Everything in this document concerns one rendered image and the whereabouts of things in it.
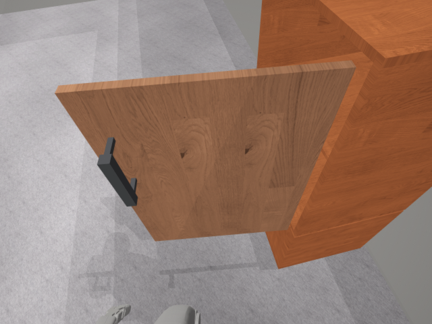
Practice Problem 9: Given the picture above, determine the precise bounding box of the robot left hand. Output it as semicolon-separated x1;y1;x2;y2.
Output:
96;304;131;324

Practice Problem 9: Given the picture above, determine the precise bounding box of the cupboard door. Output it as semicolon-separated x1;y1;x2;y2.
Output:
55;60;356;241

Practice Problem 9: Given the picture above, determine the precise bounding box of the handle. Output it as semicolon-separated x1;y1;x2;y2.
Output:
97;137;138;207

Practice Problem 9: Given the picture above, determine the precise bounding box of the robot left thigh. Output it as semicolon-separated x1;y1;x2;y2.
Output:
154;304;200;324

